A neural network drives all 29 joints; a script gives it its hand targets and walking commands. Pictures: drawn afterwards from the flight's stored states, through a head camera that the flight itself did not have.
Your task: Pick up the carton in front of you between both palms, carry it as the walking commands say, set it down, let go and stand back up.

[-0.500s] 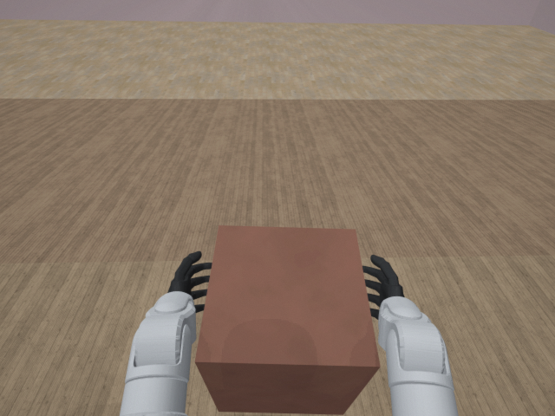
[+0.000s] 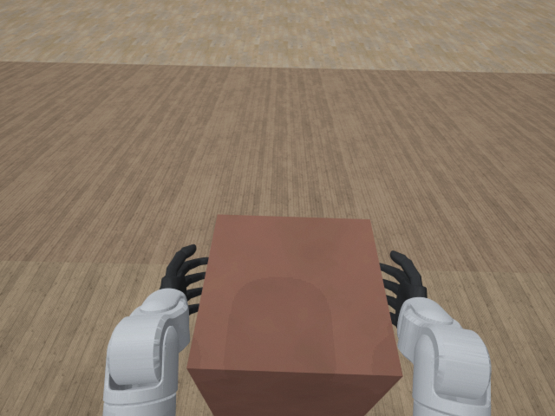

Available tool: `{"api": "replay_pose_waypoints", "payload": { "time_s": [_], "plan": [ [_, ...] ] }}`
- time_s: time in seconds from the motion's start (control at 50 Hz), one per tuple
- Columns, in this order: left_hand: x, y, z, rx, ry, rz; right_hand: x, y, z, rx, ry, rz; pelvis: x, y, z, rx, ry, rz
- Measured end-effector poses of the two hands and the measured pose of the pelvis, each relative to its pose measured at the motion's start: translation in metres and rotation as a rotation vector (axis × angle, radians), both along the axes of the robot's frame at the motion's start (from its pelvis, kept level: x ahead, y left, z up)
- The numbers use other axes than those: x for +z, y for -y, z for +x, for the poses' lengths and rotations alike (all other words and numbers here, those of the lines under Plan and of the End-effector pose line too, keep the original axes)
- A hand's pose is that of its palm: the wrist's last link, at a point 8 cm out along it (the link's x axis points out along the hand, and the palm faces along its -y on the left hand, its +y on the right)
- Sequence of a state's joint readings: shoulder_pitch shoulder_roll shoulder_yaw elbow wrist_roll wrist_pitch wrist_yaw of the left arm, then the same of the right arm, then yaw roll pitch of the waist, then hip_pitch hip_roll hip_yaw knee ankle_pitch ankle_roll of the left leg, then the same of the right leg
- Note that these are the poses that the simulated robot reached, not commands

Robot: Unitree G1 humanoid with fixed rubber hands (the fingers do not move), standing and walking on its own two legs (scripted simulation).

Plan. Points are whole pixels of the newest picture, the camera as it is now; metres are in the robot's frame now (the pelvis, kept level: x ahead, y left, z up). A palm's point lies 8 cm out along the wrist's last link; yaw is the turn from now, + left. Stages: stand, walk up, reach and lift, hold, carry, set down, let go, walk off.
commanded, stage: carry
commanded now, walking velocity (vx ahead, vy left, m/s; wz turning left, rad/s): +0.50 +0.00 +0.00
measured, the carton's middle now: (289, 325) +0.27 +0.00 +0.01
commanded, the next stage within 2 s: none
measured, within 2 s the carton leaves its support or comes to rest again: neither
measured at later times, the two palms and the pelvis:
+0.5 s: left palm (207, 153) +0.59 +0.16 +0.07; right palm (361, 165) +0.56 -0.14 +0.08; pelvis +0.32 +0.04 +0.01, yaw -4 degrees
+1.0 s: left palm (242, 64) +0.94 +0.13 +0.10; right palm (355, 69) +0.95 -0.17 +0.10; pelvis +0.65 -0.03 +0.01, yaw -1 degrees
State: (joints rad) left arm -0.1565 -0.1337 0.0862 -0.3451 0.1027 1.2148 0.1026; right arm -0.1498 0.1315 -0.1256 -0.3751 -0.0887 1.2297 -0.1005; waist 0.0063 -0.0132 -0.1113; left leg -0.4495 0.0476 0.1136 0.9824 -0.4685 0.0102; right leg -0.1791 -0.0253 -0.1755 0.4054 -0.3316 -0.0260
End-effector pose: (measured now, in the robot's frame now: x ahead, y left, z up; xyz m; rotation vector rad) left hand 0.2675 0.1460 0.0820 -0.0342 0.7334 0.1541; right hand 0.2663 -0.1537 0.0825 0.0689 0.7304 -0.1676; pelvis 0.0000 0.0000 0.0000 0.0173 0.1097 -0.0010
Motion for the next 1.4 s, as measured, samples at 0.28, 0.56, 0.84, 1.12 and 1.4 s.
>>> {"api": "replay_pose_waypoints", "payload": {
  "time_s": [0.28,0.56,0.84,1.12,1.4],
  "plan": [
    [-0.026,-0.025,0.195,-0.049,-0.019,-0.015,-0.026,-0.026,0.176,-0.040,-0.019,-0.027,-0.020,-0.039,0.186,-0.079,0.050,0.004],
    [-0.003,-0.015,0.363,-0.086,0.016,-0.013,0.005,-0.016,0.341,-0.063,0.014,-0.043,0.008,-0.031,0.360,-0.063,0.032,-0.054],
    [-0.011,0.013,0.557,0.034,-0.018,0.002,-0.014,0.013,0.565,0.033,-0.017,0.002,-0.008,0.022,0.556,0.003,0.051,-0.023],
    [0.032,0.021,0.797,-0.047,0.091,0.044,0.029,0.021,0.790,0.020,0.092,-0.051,-0.004,0.016,0.735,-0.041,0.035,-0.016],
    [-0.028,0.011,1.039,-0.145,-0.105,0.027,-0.023,0.010,1.006,-0.047,-0.111,-0.075,-0.020,-0.021,0.922,-0.062,0.021,-0.050]
  ]
}}
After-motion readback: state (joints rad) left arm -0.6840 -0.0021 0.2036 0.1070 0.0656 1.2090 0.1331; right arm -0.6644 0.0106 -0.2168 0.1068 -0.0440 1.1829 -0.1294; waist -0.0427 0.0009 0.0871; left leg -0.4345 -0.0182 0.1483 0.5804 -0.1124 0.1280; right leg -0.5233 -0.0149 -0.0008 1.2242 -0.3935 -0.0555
